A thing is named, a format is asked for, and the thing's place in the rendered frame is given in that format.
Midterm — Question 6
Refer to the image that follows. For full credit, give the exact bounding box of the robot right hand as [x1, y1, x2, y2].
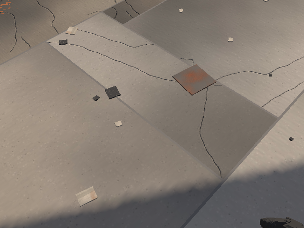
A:
[259, 217, 304, 228]

